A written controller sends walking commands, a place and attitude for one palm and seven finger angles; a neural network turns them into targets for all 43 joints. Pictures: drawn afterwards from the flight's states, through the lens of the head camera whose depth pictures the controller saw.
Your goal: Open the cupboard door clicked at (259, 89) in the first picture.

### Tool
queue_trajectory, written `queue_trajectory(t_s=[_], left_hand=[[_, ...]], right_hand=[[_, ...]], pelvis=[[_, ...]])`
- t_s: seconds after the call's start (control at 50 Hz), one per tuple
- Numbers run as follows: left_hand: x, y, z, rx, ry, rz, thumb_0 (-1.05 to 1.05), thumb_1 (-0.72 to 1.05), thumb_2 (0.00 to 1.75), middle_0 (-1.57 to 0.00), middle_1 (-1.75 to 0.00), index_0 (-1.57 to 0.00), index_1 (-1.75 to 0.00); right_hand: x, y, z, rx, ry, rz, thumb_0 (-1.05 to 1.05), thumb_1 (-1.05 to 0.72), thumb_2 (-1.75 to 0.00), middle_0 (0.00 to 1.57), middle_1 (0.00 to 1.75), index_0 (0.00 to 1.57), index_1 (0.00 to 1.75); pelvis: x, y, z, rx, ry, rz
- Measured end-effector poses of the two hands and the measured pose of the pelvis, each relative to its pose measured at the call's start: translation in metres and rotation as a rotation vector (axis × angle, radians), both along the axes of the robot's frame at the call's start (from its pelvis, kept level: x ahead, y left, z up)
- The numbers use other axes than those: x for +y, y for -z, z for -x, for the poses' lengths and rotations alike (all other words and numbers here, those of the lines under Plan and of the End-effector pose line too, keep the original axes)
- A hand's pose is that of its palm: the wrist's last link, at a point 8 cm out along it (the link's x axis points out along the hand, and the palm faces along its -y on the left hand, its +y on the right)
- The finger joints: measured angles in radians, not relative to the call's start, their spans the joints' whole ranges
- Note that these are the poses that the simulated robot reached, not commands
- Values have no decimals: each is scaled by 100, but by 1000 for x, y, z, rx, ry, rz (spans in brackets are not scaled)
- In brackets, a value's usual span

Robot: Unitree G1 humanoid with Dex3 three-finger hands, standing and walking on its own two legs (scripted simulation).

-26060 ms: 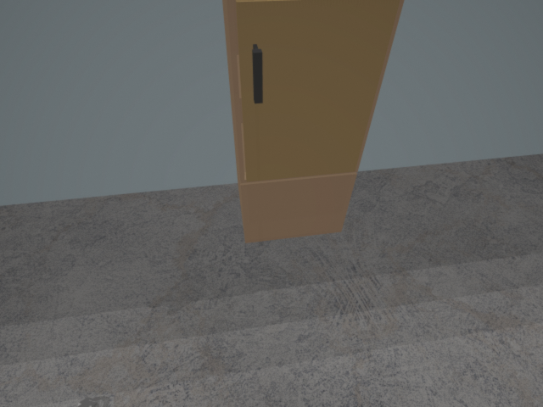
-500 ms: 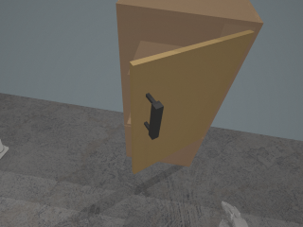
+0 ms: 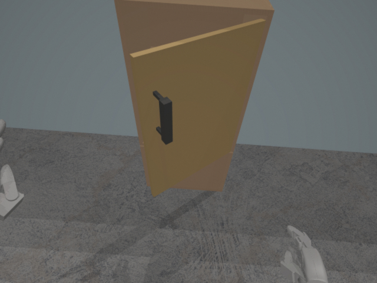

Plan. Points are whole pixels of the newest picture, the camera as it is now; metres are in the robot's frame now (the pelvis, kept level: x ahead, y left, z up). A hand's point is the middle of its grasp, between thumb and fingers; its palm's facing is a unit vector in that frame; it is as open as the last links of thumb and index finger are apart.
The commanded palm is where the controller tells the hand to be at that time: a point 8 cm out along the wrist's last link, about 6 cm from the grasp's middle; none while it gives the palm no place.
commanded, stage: stop stepping back and stand still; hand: left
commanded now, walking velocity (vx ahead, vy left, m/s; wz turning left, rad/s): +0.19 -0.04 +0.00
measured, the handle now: (162, 117) +0.50 +0.09 +0.07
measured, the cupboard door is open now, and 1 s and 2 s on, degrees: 40 40 40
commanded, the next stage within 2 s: let the arm hang, fingers relaxed in 0.54 s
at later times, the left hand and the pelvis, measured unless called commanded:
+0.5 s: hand out of the picture +0.15 +0.28 +0.17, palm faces +0.41 -0.77 -0.49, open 7.4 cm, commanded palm +0.09 +0.33 +0.18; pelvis -0.04 +0.03 +0.00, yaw +1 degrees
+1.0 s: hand out of the picture -0.04 +0.22 -0.17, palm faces +0.06 -0.98 -0.19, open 7.0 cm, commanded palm none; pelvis -0.07 +0.04 +0.00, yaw +5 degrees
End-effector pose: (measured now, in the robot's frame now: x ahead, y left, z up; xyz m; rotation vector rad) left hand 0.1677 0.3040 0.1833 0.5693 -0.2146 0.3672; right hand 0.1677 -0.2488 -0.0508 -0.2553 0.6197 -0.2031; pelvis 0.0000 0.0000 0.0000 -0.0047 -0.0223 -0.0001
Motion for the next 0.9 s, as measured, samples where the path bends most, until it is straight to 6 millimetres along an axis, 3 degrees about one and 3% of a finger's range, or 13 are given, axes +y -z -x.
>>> queue_trajectory(t_s=[0.12, 0.22, 0.32, 0.42, 0.5, 0.64, 0.68, 0.72, 0.76, 0.84, 0.9], left_hand=[[-10, 0, 43, -16, 8, 17, 2, 89, 90, -21, -30, -22, -30], [10, -3, 47, -122, -40, 31, 1, 89, 90, -22, -30, -22, -30], [29, 1, 41, -100, -67, 20, 1, 89, 90, -21, -30, -21, -30], [21, -4, 45, -57, -17, -26, 2, 89, 90, -21, -30, -21, -30], [17, -6, 55, -54, 19, -33, 1, 89, 90, -21, -30, -21, -30], [56, 9, 66, -34, -64, 10, 1, 89, 90, -22, -30, -22, -30], [67, 35, 58, 72, -86, 52, 1, 89, 90, -21, -30, -21, -30], [75, 85, 49, 301, -134, 161, 0, 90, 90, -20, -30, -21, -30], [70, 141, 53, 538, -167, 274, 0, 90, 90, -20, -30, -20, -30], [27, 241, 93, 926, -151, 448, 1, 91, 90, -20, -30, -20, -29], [-14, 295, 142, 1150, -123, 538, 1, 91, 90, -20, -30, -20, -29]], right_hand=[[3, 14, 42, 114, -1, -1, 1, -90, -90, 20, 30, 20, 29], [13, 21, 64, 163, -7, 38, 2, -90, -90, 21, 30, 20, 29], [34, 28, 71, 137, 6, -9, 2, -90, -90, 21, 30, 20, 29], [53, 30, 71, 106, -29, -79, 2, -90, -90, 21, 30, 20, 29], [58, 33, 68, 110, -46, -87, 1, -90, -90, 21, 30, 20, 30], [61, 26, 64, 126, -30, -19, 2, -90, -90, 21, 30, 20, 30], [63, 29, 62, 130, -65, -28, 1, -90, -90, 21, 30, 20, 29], [62, 37, 63, 187, -93, -29, 1, -90, -90, 21, 30, 20, 29], [62, 44, 69, 244, -106, -24, 1, -90, -90, 21, 30, 20, 29], [59, 52, 91, 344, -103, -22, 1, -90, -90, 21, 30, 20, 29], [50, 61, 113, 410, -75, -32, 1, -90, -90, 21, 30, 20, 30]], pelvis=[[0, -3, 15, 7, 7, -9], [11, 0, 21, 27, -24, 13], [23, 2, 31, 4, -21, -12], [23, 1, 36, -9, -19, -1], [28, 3, 39, 1, -20, 16], [49, 2, 41, -12, -20, 7], [55, 0, 42, 5, -47, 13], [60, -2, 46, 24, -87, 22], [61, -4, 51, 33, -110, 24], [55, -2, 61, 27, -91, -4], [45, 4, 66, 18, -68, -37]])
